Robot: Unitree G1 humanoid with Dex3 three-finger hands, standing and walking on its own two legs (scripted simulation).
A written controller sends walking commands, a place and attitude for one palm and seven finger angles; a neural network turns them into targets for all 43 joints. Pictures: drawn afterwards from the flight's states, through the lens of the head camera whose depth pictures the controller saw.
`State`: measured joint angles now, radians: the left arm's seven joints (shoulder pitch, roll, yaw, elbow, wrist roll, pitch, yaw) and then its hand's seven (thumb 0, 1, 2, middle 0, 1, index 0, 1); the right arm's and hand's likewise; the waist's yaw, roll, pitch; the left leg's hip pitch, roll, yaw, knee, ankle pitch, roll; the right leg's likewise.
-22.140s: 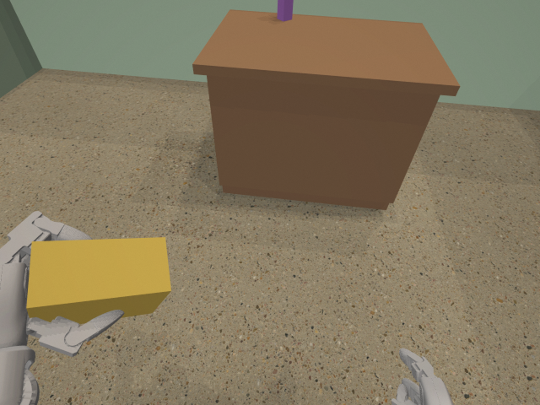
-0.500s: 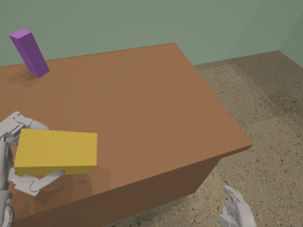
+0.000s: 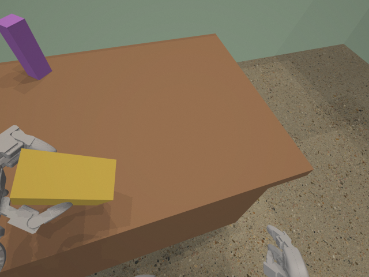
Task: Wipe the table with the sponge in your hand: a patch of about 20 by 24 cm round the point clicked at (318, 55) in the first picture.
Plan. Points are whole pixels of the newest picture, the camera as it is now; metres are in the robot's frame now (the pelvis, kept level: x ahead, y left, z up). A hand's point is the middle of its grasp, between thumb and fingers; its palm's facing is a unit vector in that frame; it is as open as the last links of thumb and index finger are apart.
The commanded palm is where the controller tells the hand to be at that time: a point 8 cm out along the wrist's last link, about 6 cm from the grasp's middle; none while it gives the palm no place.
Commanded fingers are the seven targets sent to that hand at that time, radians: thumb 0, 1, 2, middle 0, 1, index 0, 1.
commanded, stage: come to a stop and stand still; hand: left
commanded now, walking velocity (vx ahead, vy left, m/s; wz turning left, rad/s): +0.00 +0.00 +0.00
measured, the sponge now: (80, 182) +0.24 +0.21 +0.11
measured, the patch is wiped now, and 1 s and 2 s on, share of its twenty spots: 0.00 0.00 0.00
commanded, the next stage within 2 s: look again from close up in 0.36 s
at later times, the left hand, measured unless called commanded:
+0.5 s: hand (30, 186) +0.21 +0.25 +0.15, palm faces +0.34 -0.85 -0.40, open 10.7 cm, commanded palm +0.15 +0.29 +0.18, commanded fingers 0.00 0.10 1.30 -1.20 -1.60 -1.20 -1.60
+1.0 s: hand out of the picture +0.23 +0.29 +0.19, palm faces +0.39 -0.77 -0.50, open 10.7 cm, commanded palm +0.15 +0.29 +0.18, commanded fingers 0.00 0.10 1.30 -1.20 -1.60 -1.20 -1.60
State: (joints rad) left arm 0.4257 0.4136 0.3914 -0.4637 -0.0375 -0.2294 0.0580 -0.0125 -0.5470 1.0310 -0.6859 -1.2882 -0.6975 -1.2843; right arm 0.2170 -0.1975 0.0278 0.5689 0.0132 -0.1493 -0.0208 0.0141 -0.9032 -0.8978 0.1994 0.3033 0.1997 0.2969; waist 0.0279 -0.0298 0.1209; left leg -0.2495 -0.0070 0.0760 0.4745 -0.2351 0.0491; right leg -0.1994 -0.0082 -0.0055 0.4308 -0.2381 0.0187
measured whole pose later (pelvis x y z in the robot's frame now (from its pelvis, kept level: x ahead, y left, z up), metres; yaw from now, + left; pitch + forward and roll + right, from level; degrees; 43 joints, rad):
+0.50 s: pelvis +0.00 +0.00 +0.00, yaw +0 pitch +0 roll -1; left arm 0.43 0.38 0.35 -0.47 -0.04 -0.21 0.07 -0.01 -0.55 1.03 -0.68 -1.29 -0.69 -1.29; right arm 0.19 -0.20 0.04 0.55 0.01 -0.13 -0.04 0.01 -0.90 -0.90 0.20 0.30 0.20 0.30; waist 0.03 -0.03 0.06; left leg -0.24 -0.01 0.07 0.45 -0.22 0.05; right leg -0.17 -0.01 -0.01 0.37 -0.20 0.02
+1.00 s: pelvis -0.02 +0.00 +0.00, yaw +2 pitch -1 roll +0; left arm 0.11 0.54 0.44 -0.31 -0.04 0.00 -0.05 -0.01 -0.55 1.03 -0.69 -1.29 -0.70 -1.29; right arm 0.20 -0.24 0.06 0.62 0.00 -0.13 -0.03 0.01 -0.90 -0.90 0.20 0.30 0.20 0.30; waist 0.06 -0.01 0.05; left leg -0.27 -0.03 0.06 0.51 -0.22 0.04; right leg -0.23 -0.02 -0.01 0.52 -0.27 0.01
